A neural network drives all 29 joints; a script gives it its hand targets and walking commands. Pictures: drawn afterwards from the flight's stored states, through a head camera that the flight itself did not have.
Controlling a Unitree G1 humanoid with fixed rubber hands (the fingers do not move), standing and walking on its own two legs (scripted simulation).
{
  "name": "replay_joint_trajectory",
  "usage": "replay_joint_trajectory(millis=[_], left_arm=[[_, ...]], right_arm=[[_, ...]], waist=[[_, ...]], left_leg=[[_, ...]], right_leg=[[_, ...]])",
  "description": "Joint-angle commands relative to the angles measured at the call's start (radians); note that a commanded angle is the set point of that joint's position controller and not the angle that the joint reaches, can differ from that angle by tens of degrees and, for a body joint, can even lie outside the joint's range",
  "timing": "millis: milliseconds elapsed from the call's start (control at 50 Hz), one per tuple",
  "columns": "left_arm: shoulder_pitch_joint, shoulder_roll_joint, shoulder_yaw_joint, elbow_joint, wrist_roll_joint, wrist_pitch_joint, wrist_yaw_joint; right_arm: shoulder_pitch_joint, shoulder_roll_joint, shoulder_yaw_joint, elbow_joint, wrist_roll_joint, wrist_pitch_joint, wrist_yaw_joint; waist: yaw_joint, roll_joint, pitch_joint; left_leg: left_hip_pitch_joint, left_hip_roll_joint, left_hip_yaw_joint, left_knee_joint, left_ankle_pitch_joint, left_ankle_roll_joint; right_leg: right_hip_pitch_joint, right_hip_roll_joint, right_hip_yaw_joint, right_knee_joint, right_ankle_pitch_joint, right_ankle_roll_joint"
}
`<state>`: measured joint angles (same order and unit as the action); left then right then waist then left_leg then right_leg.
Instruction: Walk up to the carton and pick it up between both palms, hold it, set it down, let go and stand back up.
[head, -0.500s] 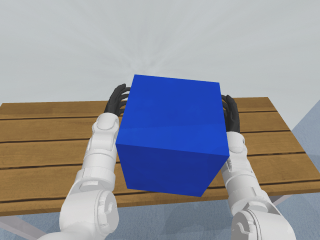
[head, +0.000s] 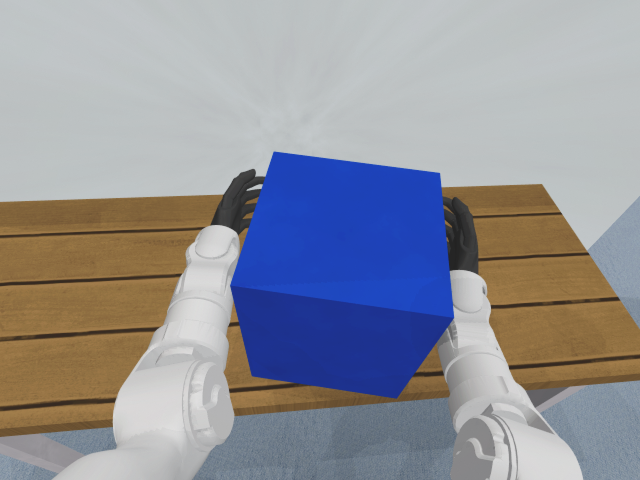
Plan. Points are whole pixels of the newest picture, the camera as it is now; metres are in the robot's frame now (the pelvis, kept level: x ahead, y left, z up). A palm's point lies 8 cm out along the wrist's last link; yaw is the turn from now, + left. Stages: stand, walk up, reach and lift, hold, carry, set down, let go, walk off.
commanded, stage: set down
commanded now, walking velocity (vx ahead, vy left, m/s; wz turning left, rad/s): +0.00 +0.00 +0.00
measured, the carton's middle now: (338, 282) +0.36 +0.00 +0.03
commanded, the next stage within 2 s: none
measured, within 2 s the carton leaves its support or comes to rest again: rests again in 0.76 s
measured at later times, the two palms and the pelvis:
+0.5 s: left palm (230, 236) +0.42 +0.15 +0.05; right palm (450, 269) +0.37 -0.15 +0.05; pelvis +0.00 +0.00 +0.00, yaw +1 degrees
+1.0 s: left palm (233, 245) +0.42 +0.14 +0.03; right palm (447, 279) +0.37 -0.15 +0.03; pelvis +0.00 -0.01 +0.00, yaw +1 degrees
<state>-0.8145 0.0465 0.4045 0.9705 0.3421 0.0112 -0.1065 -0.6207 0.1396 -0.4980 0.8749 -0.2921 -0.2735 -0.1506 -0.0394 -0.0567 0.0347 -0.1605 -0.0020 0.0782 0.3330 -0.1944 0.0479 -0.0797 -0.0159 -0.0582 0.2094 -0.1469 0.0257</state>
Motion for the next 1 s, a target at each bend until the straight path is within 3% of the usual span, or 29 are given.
replay_joint_trajectory(millis=[0,20,120,240,380,480,580,980], left_arm=[[-0.533,-0.522,-0.236,-0.041,-0.012,-0.068,-0.099],[-0.529,-0.517,-0.227,-0.031,-0.007,-0.070,-0.099],[-0.558,-0.527,-0.236,-0.008,-0.009,-0.097,-0.091],[-0.538,-0.513,-0.200,0.049,0.012,-0.115,-0.088],[-0.529,-0.516,-0.192,0.081,0.022,-0.162,-0.082],[-0.557,-0.520,-0.210,0.093,0.014,-0.192,-0.078],[-0.552,-0.503,-0.185,0.131,0.027,-0.234,-0.077],[-0.557,-0.487,-0.132,0.249,0.068,-0.300,-0.069]], right_arm=[[-0.592,0.525,0.320,-0.044,-0.064,-0.057,0.086],[-0.597,0.521,0.317,-0.042,-0.066,-0.057,0.089],[-0.605,0.523,0.273,-0.020,-0.095,-0.075,0.091],[-0.605,0.523,0.246,0.019,-0.106,-0.086,0.096],[-0.584,0.548,0.246,0.053,-0.133,-0.120,0.094],[-0.581,0.560,0.226,0.084,-0.150,-0.140,0.087],[-0.583,0.583,0.246,0.092,-0.157,-0.164,0.087],[-0.562,0.576,0.150,0.198,-0.212,-0.193,0.089]], waist=[[-0.010,0.085,-0.521],[-0.002,0.085,-0.510],[-0.022,0.109,-0.566],[-0.005,0.118,-0.545],[-0.009,0.106,-0.590],[-0.028,0.111,-0.619],[-0.007,0.103,-0.641],[-0.016,0.119,-0.610]], left_leg=[[0.132,0.014,0.037,0.011,0.466,-0.084],[0.128,0.016,0.036,0.008,0.465,-0.083],[0.154,0.022,0.030,0.031,0.501,-0.099],[0.139,0.021,0.025,0.037,0.511,-0.099],[0.108,0.020,0.023,0.051,0.535,-0.093],[0.093,0.025,0.015,0.058,0.540,-0.101],[0.011,0.016,0.016,0.056,0.501,-0.085],[-0.008,0.031,-0.002,0.070,0.424,-0.089]], right_leg=[[0.184,0.041,-0.046,0.069,0.419,0.000],[0.181,0.042,-0.047,0.068,0.402,-0.002],[0.122,0.046,-0.052,0.067,0.387,-0.009],[0.100,0.048,-0.055,0.064,0.365,-0.014],[0.112,0.042,-0.047,0.085,0.449,-0.011],[0.087,0.041,-0.049,0.093,0.457,-0.011],[0.137,0.024,-0.034,0.121,0.525,-0.003],[-0.014,0.027,-0.046,0.108,0.370,-0.023]])
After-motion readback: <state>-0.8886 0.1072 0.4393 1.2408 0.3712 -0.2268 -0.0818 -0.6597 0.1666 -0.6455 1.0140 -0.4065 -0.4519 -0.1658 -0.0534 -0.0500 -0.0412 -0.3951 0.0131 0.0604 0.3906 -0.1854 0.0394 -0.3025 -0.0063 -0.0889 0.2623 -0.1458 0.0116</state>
